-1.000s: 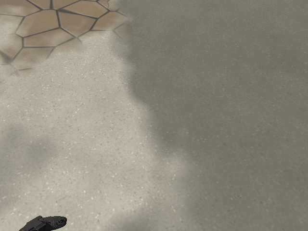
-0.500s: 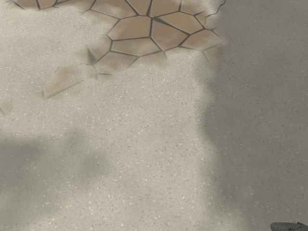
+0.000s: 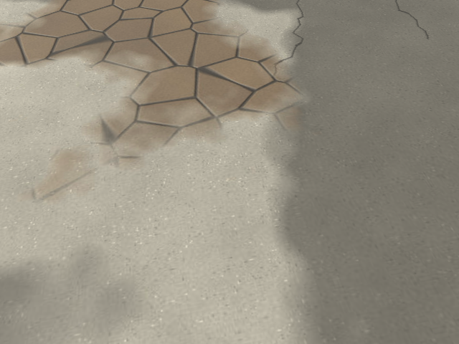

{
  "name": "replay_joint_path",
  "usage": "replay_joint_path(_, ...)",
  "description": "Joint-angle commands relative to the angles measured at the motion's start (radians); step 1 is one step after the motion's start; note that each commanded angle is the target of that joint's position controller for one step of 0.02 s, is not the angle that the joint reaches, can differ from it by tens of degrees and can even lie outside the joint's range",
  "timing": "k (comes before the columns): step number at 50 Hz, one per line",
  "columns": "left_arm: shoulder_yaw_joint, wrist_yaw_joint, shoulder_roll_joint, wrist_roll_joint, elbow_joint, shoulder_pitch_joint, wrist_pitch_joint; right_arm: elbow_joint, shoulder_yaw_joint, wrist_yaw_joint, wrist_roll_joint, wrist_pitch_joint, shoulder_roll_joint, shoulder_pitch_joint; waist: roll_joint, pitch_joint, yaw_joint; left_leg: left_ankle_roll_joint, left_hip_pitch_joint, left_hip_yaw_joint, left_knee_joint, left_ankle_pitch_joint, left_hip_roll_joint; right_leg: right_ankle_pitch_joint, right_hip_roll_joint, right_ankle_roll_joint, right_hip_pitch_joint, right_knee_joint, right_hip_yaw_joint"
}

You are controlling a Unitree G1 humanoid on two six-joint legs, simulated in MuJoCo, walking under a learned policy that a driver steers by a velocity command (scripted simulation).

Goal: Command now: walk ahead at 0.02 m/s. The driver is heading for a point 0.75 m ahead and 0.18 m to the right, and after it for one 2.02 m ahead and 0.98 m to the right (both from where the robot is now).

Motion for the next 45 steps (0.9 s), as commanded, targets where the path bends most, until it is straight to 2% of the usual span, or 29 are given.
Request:
replay_joint_path(1, 0.022, 0.003, 0.117, -0.007, -0.027, 0.003, -0.024, -0.035, -0.028, -0.006, 0.004, -0.016, -0.097, -0.033, -0.060, -0.024, 0.005, 0.027, 0.092, -0.049, -0.053, 0.086, 0.043, 0.066, -0.035, -0.027, -0.062, -0.137, 0.041)
replay_joint_path(10, 0.016, 0.005, 0.106, -0.011, 0.023, 0.014, -0.014, 0.069, -0.033, -0.017, 0.014, -0.006, -0.107, -0.012, -0.012, -0.032, 0.008, 0.018, 0.134, -0.043, -0.042, 0.202, 0.048, 0.183, -0.015, -0.036, -0.018, -0.125, 0.020)
replay_joint_path(19, 0.012, 0.005, 0.093, -0.012, 0.070, 0.022, -0.010, 0.156, -0.031, -0.028, 0.017, 0.006, -0.113, -0.018, -0.017, -0.013, 0.003, 0.013, 0.150, -0.039, -0.056, 0.194, 0.049, 0.190, -0.002, -0.036, -0.008, -0.148, 0.007)
replay_joint_path(32, 0.004, 0.012, 0.077, -0.011, 0.122, 0.062, -0.009, 0.244, -0.022, -0.031, 0.017, 0.008, -0.104, -0.020, -0.018, 0.014, 0.000, 0.007, 0.137, -0.031, -0.081, 0.130, 0.044, 0.124, 0.007, -0.035, -0.015, -0.173, -0.002)
replay_joint_path(33, 0.003, 0.013, 0.070, -0.012, 0.135, 0.085, -0.007, 0.258, -0.019, -0.031, 0.018, 0.009, -0.093, -0.002, -0.024, -0.006, 0.000, 0.008, 0.142, -0.014, -0.078, 0.022, 0.029, 0.018, 0.014, -0.040, -0.008, -0.184, -0.008)
replay_joint_path(34, 0.009, 0.016, 0.086, -0.018, 0.139, 0.094, -0.004, 0.265, -0.022, -0.032, 0.023, 0.010, -0.098, 0.004, -0.039, 0.011, 0.001, 0.013, 0.114, 0.013, -0.051, -0.146, 0.002, -0.143, 0.016, -0.058, -0.024, -0.192, 0.001)
replay_joint_path(35, 0.018, 0.020, 0.112, -0.023, 0.131, 0.088, -0.002, 0.265, -0.025, -0.032, 0.027, 0.008, -0.104, 0.004, -0.064, 0.046, 0.004, 0.019, 0.054, 0.032, -0.019, -0.304, -0.017, -0.309, -0.002, -0.086, -0.047, -0.210, 0.037)
replay_joint_path(36, 0.023, 0.022, 0.128, -0.028, 0.123, 0.095, -0.003, 0.256, -0.026, -0.030, 0.026, 0.000, -0.105, -0.014, -0.083, 0.089, 0.013, 0.026, -0.017, 0.038, 0.015, -0.377, -0.021, -0.435, -0.040, -0.116, -0.066, -0.246, 0.095)
replay_joint_path(37, 0.031, 0.022, 0.149, -0.033, 0.123, 0.124, -0.011, 0.242, -0.023, -0.025, 0.027, -0.015, -0.092, -0.039, -0.120, 0.119, 0.028, 0.028, -0.080, 0.050, 0.075, -0.358, -0.022, -0.511, -0.104, -0.153, -0.056, -0.293, 0.186)
replay_joint_path(38, 0.043, 0.021, 0.178, -0.040, 0.128, 0.148, -0.021, 0.233, -0.019, -0.016, 0.030, -0.033, -0.068, -0.052, -0.180, 0.134, 0.034, 0.025, -0.122, 0.078, 0.178, -0.266, -0.021, -0.553, -0.194, -0.200, -0.036, -0.355, 0.305)
replay_joint_path(39, 0.051, 0.020, 0.191, -0.044, 0.129, 0.150, -0.030, 0.225, -0.016, -0.007, 0.033, -0.049, -0.057, -0.060, -0.202, 0.158, 0.034, 0.036, -0.141, 0.053, 0.252, -0.216, 0.018, -0.540, -0.267, -0.242, -0.055, -0.392, 0.394)
replay_joint_path(40, 0.050, 0.017, 0.179, -0.042, 0.120, 0.127, -0.037, 0.224, -0.017, 0.003, 0.040, -0.062, -0.054, -0.047, -0.195, 0.170, 0.015, 0.052, -0.150, 0.038, 0.264, -0.226, 0.042, -0.502, -0.289, -0.252, -0.061, -0.395, 0.411)
replay_joint_path(41, 0.048, 0.013, 0.165, -0.044, 0.107, 0.093, -0.043, 0.228, -0.016, 0.009, 0.048, -0.072, -0.049, -0.023, -0.187, 0.178, -0.010, 0.070, -0.117, 0.039, 0.198, -0.251, 0.051, -0.445, -0.274, -0.236, -0.073, -0.373, 0.373)
replay_joint_path(42, 0.046, 0.008, 0.154, -0.051, 0.091, 0.047, -0.044, 0.250, -0.018, 0.013, 0.052, -0.080, -0.048, 0.038, -0.168, 0.167, -0.050, 0.084, 0.004, 0.059, 0.067, -0.225, 0.039, -0.386, -0.227, -0.200, -0.119, -0.330, 0.293)
replay_joint_path(43, 0.045, 0.003, 0.148, -0.053, 0.077, 0.019, -0.044, 0.292, -0.028, 0.013, 0.048, -0.083, -0.060, 0.126, -0.134, 0.141, -0.083, 0.078, 0.162, 0.081, -0.027, -0.154, 0.003, -0.307, -0.158, -0.167, -0.179, -0.257, 0.207)
replay_joint_path(44, 0.038, -0.001, 0.125, -0.049, 0.061, -0.001, -0.049, 0.325, -0.042, 0.012, 0.040, -0.084, -0.095, 0.221, -0.049, 0.099, -0.110, 0.080, 0.292, -0.011, -0.079, -0.120, 0.044, -0.161, -0.087, -0.131, -0.244, -0.091, 0.113)
replay_joint_path(45, 0.019, -0.004, 0.054, -0.042, 0.034, -0.010, -0.060, 0.345, -0.069, 0.007, 0.040, -0.088, -0.195, 0.355, 0.205, 0.037, -0.145, 0.166, 0.448, -0.351, -0.248, -0.282, 0.242, -0.093, 0.038, -0.063, -0.414, 0.264, -0.044)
